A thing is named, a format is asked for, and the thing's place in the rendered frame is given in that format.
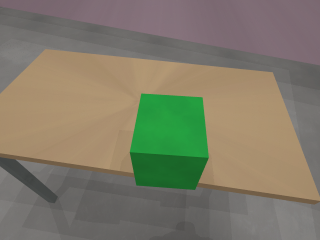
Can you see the table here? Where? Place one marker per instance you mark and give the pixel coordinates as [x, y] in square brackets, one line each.
[79, 110]

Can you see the carton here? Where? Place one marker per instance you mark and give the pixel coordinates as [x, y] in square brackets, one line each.
[169, 147]

